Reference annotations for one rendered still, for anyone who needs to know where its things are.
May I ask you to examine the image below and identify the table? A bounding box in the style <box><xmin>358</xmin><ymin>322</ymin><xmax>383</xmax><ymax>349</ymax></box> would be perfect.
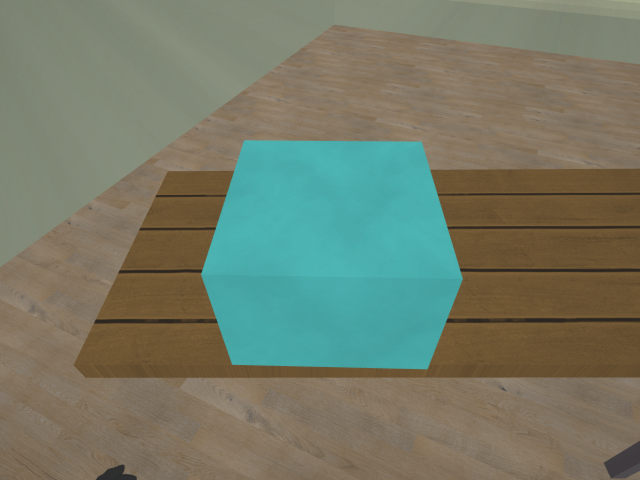
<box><xmin>74</xmin><ymin>169</ymin><xmax>640</xmax><ymax>478</ymax></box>

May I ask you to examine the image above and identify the carton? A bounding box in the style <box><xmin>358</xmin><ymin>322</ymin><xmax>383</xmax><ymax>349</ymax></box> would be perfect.
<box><xmin>201</xmin><ymin>140</ymin><xmax>463</xmax><ymax>369</ymax></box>

